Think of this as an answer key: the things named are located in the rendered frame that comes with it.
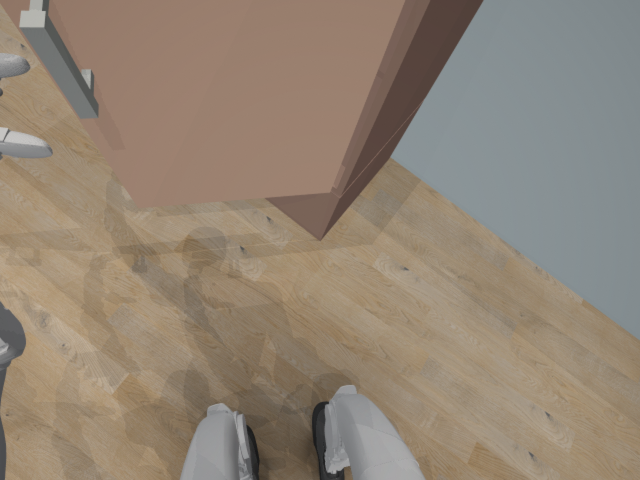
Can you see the right robot shin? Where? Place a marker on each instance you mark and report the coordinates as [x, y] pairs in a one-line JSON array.
[[337, 460]]

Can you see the cupboard door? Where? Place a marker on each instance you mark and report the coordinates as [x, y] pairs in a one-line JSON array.
[[219, 100]]

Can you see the handle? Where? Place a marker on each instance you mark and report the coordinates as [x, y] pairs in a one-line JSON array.
[[77, 87]]

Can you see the robot left upper arm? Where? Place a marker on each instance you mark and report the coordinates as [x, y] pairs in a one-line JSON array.
[[12, 345]]

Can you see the robot left hand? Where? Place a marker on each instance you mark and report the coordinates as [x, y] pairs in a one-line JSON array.
[[12, 143]]

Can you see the right robot thigh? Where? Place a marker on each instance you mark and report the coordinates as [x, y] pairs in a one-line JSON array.
[[375, 449]]

